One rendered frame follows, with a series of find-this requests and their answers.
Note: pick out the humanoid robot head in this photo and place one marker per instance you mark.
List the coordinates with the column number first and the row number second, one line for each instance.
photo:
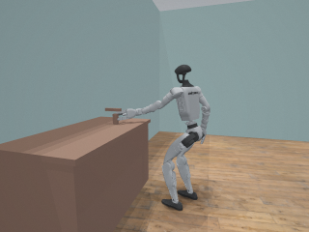
column 183, row 70

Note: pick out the robot torso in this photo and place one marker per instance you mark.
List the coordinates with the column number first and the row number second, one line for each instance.
column 189, row 109

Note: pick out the left robot hand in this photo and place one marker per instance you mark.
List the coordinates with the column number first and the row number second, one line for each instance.
column 128, row 114

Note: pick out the left robot upper arm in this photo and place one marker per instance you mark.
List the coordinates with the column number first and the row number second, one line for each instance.
column 174, row 93

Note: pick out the right robot hand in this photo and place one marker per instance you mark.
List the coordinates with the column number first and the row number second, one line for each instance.
column 205, row 133

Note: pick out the right robot upper arm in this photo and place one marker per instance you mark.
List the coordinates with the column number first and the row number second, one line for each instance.
column 202, row 100

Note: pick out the robot left forearm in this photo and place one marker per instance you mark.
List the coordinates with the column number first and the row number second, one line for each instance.
column 151, row 108

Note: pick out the robot right forearm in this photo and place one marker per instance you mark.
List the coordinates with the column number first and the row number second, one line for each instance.
column 205, row 119

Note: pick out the counter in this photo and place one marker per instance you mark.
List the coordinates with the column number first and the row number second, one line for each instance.
column 78, row 178

